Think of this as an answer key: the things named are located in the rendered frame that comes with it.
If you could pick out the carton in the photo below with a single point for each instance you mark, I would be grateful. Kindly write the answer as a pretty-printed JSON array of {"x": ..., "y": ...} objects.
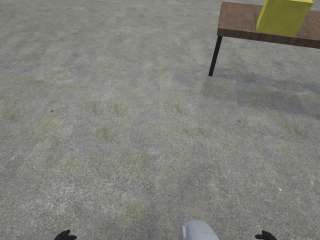
[{"x": 283, "y": 17}]

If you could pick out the robot right hand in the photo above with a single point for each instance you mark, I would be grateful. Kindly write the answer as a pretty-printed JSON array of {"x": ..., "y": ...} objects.
[{"x": 265, "y": 236}]

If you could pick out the robot right thigh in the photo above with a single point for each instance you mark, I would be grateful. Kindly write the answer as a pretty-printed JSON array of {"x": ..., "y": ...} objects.
[{"x": 198, "y": 230}]

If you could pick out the table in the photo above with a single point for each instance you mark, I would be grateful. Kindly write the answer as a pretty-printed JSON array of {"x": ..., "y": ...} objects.
[{"x": 239, "y": 20}]

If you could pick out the robot left hand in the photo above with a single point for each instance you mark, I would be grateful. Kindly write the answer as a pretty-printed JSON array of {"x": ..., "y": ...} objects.
[{"x": 64, "y": 235}]

